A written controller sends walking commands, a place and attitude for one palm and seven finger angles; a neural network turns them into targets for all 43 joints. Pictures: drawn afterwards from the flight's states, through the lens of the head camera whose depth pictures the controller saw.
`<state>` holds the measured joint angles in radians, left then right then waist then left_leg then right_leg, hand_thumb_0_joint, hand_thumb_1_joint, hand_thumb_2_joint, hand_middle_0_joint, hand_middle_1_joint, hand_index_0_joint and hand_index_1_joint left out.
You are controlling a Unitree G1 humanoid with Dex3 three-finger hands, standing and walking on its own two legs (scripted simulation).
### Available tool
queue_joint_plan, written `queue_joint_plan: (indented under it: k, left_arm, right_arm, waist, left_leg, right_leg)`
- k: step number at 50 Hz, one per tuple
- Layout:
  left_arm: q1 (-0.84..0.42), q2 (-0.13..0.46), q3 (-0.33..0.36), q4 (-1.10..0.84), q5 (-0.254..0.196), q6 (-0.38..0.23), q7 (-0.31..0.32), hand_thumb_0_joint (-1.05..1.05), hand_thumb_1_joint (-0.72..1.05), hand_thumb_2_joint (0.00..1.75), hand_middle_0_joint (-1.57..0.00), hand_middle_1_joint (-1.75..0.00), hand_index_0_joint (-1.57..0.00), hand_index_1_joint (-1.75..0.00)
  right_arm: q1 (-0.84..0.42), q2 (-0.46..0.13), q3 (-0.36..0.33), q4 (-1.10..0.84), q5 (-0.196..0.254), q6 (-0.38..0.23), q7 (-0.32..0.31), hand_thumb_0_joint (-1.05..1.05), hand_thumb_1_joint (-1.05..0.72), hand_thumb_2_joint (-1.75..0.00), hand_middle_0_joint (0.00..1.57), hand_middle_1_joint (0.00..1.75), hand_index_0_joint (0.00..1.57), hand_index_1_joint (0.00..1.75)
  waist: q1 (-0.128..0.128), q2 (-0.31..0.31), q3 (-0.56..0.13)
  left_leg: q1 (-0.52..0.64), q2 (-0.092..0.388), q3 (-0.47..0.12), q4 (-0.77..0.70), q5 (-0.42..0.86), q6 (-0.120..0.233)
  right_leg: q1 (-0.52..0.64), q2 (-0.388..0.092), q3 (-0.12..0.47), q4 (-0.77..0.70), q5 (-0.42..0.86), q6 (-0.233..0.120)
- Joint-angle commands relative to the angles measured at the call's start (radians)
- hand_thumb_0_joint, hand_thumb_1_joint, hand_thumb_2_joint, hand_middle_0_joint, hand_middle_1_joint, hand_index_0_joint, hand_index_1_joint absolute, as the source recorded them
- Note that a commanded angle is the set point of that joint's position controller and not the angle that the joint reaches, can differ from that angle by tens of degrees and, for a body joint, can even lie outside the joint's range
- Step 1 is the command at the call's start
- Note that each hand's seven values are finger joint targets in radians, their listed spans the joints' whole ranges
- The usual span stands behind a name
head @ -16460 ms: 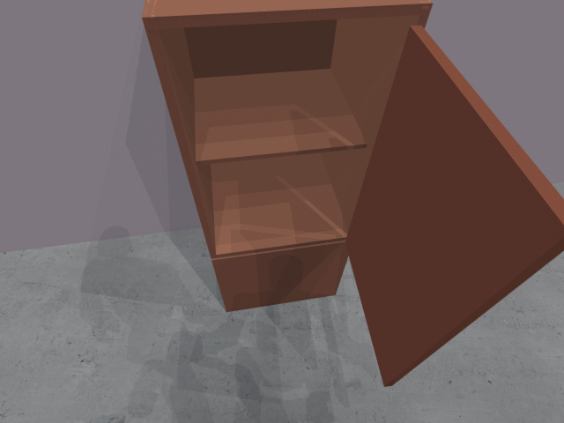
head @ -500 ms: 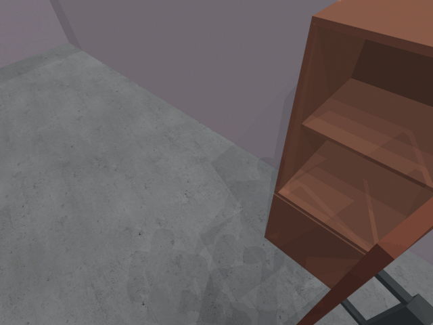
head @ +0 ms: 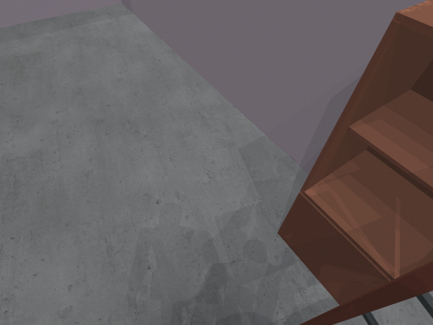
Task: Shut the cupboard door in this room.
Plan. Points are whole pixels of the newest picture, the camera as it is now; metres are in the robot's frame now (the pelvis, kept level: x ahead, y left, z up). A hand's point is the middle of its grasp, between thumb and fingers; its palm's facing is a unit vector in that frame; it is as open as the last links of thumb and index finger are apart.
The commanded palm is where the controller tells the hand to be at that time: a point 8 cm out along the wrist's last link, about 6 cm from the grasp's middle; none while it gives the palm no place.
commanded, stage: turn or walk to find it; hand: left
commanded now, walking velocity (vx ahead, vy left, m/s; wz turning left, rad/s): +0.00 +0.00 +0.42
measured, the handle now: out of the picture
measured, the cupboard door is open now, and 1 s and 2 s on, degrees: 76 70 65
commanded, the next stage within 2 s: none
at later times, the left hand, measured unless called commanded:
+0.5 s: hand out of the picture +0.04 +0.16 -0.13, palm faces +0.21 -0.93 -0.31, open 7.4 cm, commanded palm none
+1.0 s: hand out of the picture -0.11 +0.16 -0.17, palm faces +0.42 -0.87 -0.26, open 7.4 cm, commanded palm none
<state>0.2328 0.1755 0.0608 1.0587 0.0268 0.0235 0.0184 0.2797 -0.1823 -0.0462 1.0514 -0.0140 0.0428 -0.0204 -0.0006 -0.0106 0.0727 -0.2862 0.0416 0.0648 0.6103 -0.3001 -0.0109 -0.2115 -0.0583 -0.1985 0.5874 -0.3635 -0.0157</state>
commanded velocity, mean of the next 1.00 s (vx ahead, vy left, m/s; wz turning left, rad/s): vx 0.00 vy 0.00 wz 0.42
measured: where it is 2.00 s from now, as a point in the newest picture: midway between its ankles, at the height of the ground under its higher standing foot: outside the picture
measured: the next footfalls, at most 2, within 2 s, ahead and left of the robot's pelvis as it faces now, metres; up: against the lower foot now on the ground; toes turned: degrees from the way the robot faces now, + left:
right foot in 0.38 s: +0.02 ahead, -0.14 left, +0.00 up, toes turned +6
left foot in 0.90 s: -0.06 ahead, +0.07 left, +0.00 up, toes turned +28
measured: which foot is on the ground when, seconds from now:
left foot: down 0.00-0.40, up 0.42-0.88, down 0.90-1.00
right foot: down 0.00-0.00, up 0.02-0.36, down 0.38-0.92, up 0.94-1.00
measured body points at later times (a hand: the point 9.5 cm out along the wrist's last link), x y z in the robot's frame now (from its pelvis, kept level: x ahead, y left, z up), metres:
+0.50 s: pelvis -0.02 -0.06 +0.01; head +0.03 -0.09 +0.45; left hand +0.02 +0.20 -0.11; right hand +0.10 -0.30 -0.16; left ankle -0.04 +0.10 -0.66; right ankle -0.02 -0.14 -0.73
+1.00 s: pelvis -0.03 -0.04 +0.00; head +0.02 +0.00 +0.45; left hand -0.13 +0.21 -0.15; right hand +0.14 -0.26 -0.13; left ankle -0.09 +0.05 -0.73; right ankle -0.02 -0.16 -0.68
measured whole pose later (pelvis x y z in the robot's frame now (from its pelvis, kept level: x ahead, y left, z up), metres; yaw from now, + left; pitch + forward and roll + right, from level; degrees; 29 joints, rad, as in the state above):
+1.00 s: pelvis -0.03 -0.04 +0.00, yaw +24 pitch +1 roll +0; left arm 0.26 0.26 0.07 1.00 0.03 0.06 0.02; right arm 0.18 -0.24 -0.05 0.97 -0.01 0.05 -0.01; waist 0.02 -0.05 0.11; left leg -0.24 0.01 0.07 0.55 -0.33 0.02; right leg -0.39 -0.10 -0.13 0.96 -0.54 0.05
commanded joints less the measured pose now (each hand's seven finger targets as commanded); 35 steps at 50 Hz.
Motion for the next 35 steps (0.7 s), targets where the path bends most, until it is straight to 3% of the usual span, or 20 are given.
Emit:
queue_joint_plan:
  k: [1, 2, 3, 5, 7, 10, 13, 15, 17, 18, 19, 20, 21, 22, 24, 25, 28, 30, 35]
  left_arm:
    - [-0.040, 0.089, 0.011, -0.110, -0.010, -0.001, 0.012, 0.00, 0.90, 0.90, -0.20, -0.30, -0.20, -0.30]
    - [-0.058, 0.095, 0.015, -0.113, -0.005, 0.004, 0.011, 0.00, 0.90, 0.90, -0.20, -0.30, -0.20, -0.30]
    - [-0.053, 0.101, 0.018, -0.115, -0.003, 0.004, 0.006, 0.00, 0.90, 0.90, -0.20, -0.30, -0.20, -0.30]
    - [-0.047, 0.096, 0.015, -0.114, -0.001, -0.001, -0.001, 0.00, 0.90, 0.90, -0.20, -0.30, -0.20, -0.30]
    - [-0.043, 0.093, 0.011, -0.122, -0.005, -0.004, -0.004, 0.00, 0.90, 0.90, -0.20, -0.30, -0.20, -0.30]
    - [-0.076, 0.086, 0.007, -0.148, -0.009, -0.001, -0.001, 0.00, 0.90, 0.90, -0.20, -0.30, -0.20, -0.30]
    - [-0.084, 0.084, 0.006, -0.167, -0.012, -0.001, -0.001, 0.00, 0.90, 0.90, -0.20, -0.30, -0.20, -0.30]
    - [-0.043, 0.088, 0.009, -0.167, -0.015, -0.002, 0.000, 0.00, 0.90, 0.90, -0.20, -0.30, -0.20, -0.30]
    - [0.032, 0.109, 0.015, -0.154, -0.014, -0.010, 0.001, 0.00, 0.90, 0.90, -0.20, -0.30, -0.20, -0.30]
    - [0.081, 0.138, 0.026, -0.147, -0.009, -0.017, 0.005, 0.00, 0.90, 0.90, -0.20, -0.30, -0.20, -0.30]
    - [0.101, 0.221, 0.041, -0.153, 0.006, -0.027, 0.011, 0.00, 0.90, 0.90, -0.20, -0.30, -0.20, -0.30]
    - [0.067, 0.300, 0.054, -0.177, 0.009, -0.025, 0.015, 0.00, 0.90, 0.90, -0.20, -0.30, -0.20, -0.30]
    - [0.022, 0.282, 0.046, -0.199, 0.002, -0.020, 0.017, 0.00, 0.90, 0.90, -0.20, -0.30, -0.20, -0.30]
    - [-0.035, 0.234, 0.049, -0.211, 0.001, -0.025, 0.024, 0.00, 0.90, 0.90, -0.20, -0.30, -0.20, -0.30]
    - [-0.101, 0.187, 0.026, -0.226, -0.003, -0.035, 0.014, 0.00, 0.90, 0.90, -0.20, -0.30, -0.20, -0.30]
    - [-0.083, 0.170, 0.020, -0.224, -0.005, -0.042, 0.010, 0.00, 0.90, 0.90, -0.20, -0.30, -0.20, -0.30]
    - [0.001, 0.173, 0.018, -0.199, -0.003, -0.047, 0.012, 0.00, 0.90, 0.90, -0.20, -0.30, -0.20, -0.30]
    - [0.058, 0.184, 0.019, -0.180, -0.003, -0.046, 0.012, 0.00, 0.90, 0.90, -0.20, -0.30, -0.20, -0.30]
    - [0.121, 0.218, 0.029, -0.155, 0.007, -0.041, 0.016, 0.00, 0.90, 0.90, -0.20, -0.30, -0.20, -0.30]
  right_arm:
    - [0.118, -0.197, -0.036, -0.056, -0.014, -0.031, -0.008, 0.00, -0.90, -0.90, 0.20, 0.30, 0.20, 0.30]
    - [0.093, -0.185, -0.035, -0.066, -0.013, -0.035, -0.011, 0.00, -0.90, -0.90, 0.20, 0.30, 0.20, 0.30]
    - [0.058, -0.179, -0.033, -0.085, -0.011, -0.037, -0.013, 0.00, -0.90, -0.90, 0.20, 0.30, 0.20, 0.30]
    - [0.015, -0.184, -0.032, -0.102, -0.013, -0.039, -0.013, 0.00, -0.90, -0.90, 0.20, 0.30, 0.20, 0.30]
    - [0.007, -0.192, -0.037, -0.114, -0.012, -0.040, -0.012, 0.00, -0.90, -0.90, 0.20, 0.30, 0.20, 0.30]
    - [0.018, -0.205, -0.046, -0.119, -0.014, -0.033, -0.007, 0.00, -0.90, -0.90, 0.20, 0.30, 0.20, 0.30]
    - [-0.003, -0.215, -0.052, -0.139, -0.018, -0.024, 0.000, 0.00, -0.90, -0.90, 0.20, 0.30, 0.20, 0.30]
    - [-0.039, -0.223, -0.058, -0.162, -0.019, -0.017, 0.006, 0.00, -0.90, -0.90, 0.20, 0.30, 0.20, 0.30]
    - [-0.076, -0.225, -0.062, -0.184, -0.013, -0.012, 0.011, 0.00, -0.90, -0.90, 0.20, 0.30, 0.20, 0.30]
    - [-0.090, -0.193, -0.062, -0.196, -0.008, -0.010, 0.014, 0.00, -0.90, -0.90, 0.20, 0.30, 0.20, 0.30]
    - [-0.084, -0.126, -0.052, -0.214, 0.000, -0.008, 0.021, 0.00, -0.90, -0.90, 0.20, 0.30, 0.20, 0.30]
    - [-0.124, -0.103, -0.048, -0.246, -0.006, -0.006, 0.020, 0.00, -0.90, -0.90, 0.20, 0.30, 0.20, 0.30]
    - [-0.135, -0.146, -0.057, -0.243, -0.013, 0.002, 0.022, 0.00, -0.90, -0.90, 0.20, 0.30, 0.20, 0.30]
    - [-0.127, -0.146, -0.060, -0.230, -0.017, 0.012, 0.023, 0.00, -0.90, -0.90, 0.20, 0.30, 0.20, 0.30]
    - [-0.076, -0.140, -0.056, -0.181, -0.017, 0.015, 0.034, 0.00, -0.90, -0.90, 0.20, 0.30, 0.20, 0.30]
    - [-0.060, -0.128, -0.051, -0.172, -0.017, 0.014, 0.037, 0.00, -0.90, -0.90, 0.20, 0.30, 0.20, 0.30]
    - [-0.075, -0.118, -0.043, -0.171, -0.010, 0.015, 0.039, 0.00, -0.90, -0.90, 0.20, 0.30, 0.20, 0.30]
    - [-0.113, -0.121, -0.038, -0.178, -0.010, 0.018, 0.037, 0.00, -0.90, -0.90, 0.20, 0.30, 0.20, 0.30]
    - [-0.192, -0.108, -0.019, -0.197, -0.003, 0.010, 0.034, 0.00, -0.90, -0.90, 0.20, 0.30, 0.20, 0.30]
  waist:
    - [-0.054, 0.279, -0.079]
    - [-0.041, 0.248, -0.062]
    - [-0.031, 0.200, -0.062]
    - [-0.019, 0.157, -0.090]
    - [-0.018, 0.128, -0.129]
    - [-0.040, 0.152, -0.139]
    - [-0.040, 0.194, -0.128]
    - [-0.020, 0.192, -0.143]
    - [0.019, 0.165, -0.158]
    - [0.044, 0.095, -0.168]
    - [0.057, -0.136, -0.145]
    - [0.066, -0.334, -0.080]
    - [0.049, -0.205, -0.056]
    - [0.014, -0.207, -0.023]
    - [-0.028, -0.117, -0.013]
    - [-0.029, -0.118, -0.030]
    - [-0.002, -0.150, -0.068]
    - [0.024, -0.160, -0.078]
    - [0.061, -0.152, -0.112]
  left_leg:
    - [0.114, 0.345, -0.447, -0.343, 0.387, 0.213]
    - [0.100, 0.322, -0.436, -0.348, 0.319, 0.215]
    - [0.091, 0.302, -0.414, -0.345, 0.278, 0.207]
    - [0.138, 0.246, -0.341, -0.309, 0.336, 0.186]
    - [0.186, 0.221, -0.303, -0.282, 0.418, 0.180]
    - [0.198, 0.216, -0.314, -0.267, 0.439, 0.184]
    - [0.128, 0.201, -0.336, -0.258, 0.421, 0.176]
    - [0.075, 0.177, -0.347, -0.244, 0.378, 0.159]
    - [-0.011, 0.133, -0.328, -0.191, 0.298, 0.119]
    - [-0.106, 0.082, -0.293, -0.137, 0.172, 0.074]
    - [-0.292, -0.030, -0.187, 0.048, -0.056, 0.004]
    - [-0.375, -0.096, -0.104, 0.312, -0.283, -0.036]
    - [-0.323, -0.052, -0.161, 0.471, -0.271, -0.025]
    - [-0.332, -0.027, -0.180, 0.538, -0.219, -0.022]
    - [-0.310, -0.007, -0.139, 0.615, -0.102, -0.039]
    - [-0.306, -0.011, -0.116, 0.614, -0.070, -0.050]
    - [-0.297, -0.010, -0.082, 0.558, -0.057, -0.072]
    - [-0.295, -0.006, -0.071, 0.520, -0.075, -0.080]
    - [-0.254, 0.002, -0.030, 0.327, -0.151, -0.077]
  right_leg:
    - [-0.227, 0.001, 0.105, 0.383, -0.245, 0.048]
    - [-0.275, -0.026, 0.168, 0.462, -0.206, 0.042]
    - [-0.302, -0.028, 0.180, 0.500, -0.165, 0.046]
    - [-0.325, -0.019, 0.186, 0.506, -0.099, 0.056]
    - [-0.321, -0.009, 0.174, 0.453, -0.085, 0.071]
    - [-0.296, 0.001, 0.168, 0.360, -0.106, 0.084]
    - [-0.210, 0.020, 0.155, 0.239, -0.106, 0.084]
    - [-0.123, 0.045, 0.142, 0.133, -0.057, 0.080]
    - [0.023, 0.052, 0.119, -0.057, 0.097, 0.081]
    - [0.144, 0.013, 0.142, -0.187, 0.161, 0.076]
    - [0.239, -0.198, 0.360, -0.312, 0.070, 0.014]
    - [0.115, -0.425, 0.601, -0.366, 0.109, -0.099]
    - [-0.035, -0.432, 0.547, -0.373, 0.065, -0.143]
    - [-0.075, -0.389, 0.493, -0.382, 0.071, -0.129]
    - [-0.047, -0.274, 0.335, -0.309, 0.224, -0.092]
    - [-0.006, -0.241, 0.269, -0.276, 0.350, -0.080]
    - [0.099, -0.226, 0.200, -0.236, 0.560, -0.077]
    - [0.146, -0.242, 0.203, -0.227, 0.615, -0.090]
    - [0.237, -0.287, 0.202, -0.188, 0.746, -0.129]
